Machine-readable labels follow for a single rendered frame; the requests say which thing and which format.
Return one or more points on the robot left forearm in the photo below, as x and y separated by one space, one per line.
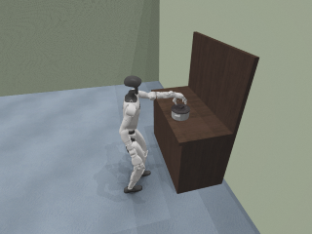
169 94

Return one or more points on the lid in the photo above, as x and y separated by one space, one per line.
184 110

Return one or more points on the robot left foot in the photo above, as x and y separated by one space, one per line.
146 173

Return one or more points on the robot left upper arm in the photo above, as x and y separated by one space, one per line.
142 94

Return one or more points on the robot right hand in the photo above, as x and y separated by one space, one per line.
137 161

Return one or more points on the robot right upper arm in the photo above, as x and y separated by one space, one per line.
130 112

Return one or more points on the robot right forearm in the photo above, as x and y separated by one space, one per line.
127 140

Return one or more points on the robot torso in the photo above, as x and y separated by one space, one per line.
133 125

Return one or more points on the robot left hand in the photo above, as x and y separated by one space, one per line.
181 96

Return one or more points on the pot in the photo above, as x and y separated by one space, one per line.
180 117

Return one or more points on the table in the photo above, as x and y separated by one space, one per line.
197 150

